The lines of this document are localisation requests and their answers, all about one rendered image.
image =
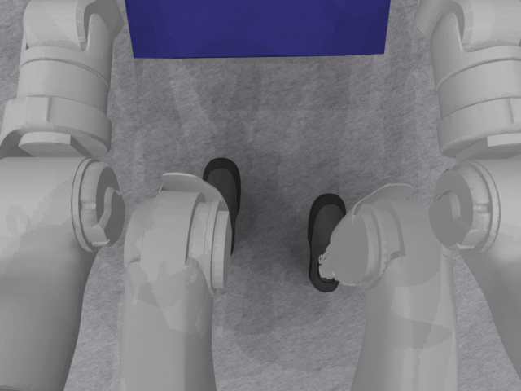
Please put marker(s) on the left robot upper arm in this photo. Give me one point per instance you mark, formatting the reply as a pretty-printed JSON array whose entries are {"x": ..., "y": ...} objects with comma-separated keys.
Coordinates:
[{"x": 55, "y": 214}]

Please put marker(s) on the robot left foot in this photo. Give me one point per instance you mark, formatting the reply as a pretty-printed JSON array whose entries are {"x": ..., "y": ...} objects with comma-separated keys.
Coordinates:
[{"x": 223, "y": 174}]

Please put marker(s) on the carton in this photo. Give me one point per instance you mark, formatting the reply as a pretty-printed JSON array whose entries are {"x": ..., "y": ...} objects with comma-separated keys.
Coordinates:
[{"x": 190, "y": 29}]

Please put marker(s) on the robot right forearm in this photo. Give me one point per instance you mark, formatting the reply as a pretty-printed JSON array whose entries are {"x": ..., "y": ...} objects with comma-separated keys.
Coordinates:
[{"x": 475, "y": 52}]

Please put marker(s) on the robot left shin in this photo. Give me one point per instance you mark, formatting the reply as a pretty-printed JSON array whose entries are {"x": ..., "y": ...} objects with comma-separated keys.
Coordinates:
[{"x": 171, "y": 182}]

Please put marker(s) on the right robot upper arm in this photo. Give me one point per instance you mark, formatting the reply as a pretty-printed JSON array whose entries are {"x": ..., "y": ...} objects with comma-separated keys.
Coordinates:
[{"x": 476, "y": 210}]

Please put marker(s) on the robot left forearm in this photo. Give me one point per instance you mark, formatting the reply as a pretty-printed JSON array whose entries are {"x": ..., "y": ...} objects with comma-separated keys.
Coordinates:
[{"x": 60, "y": 109}]

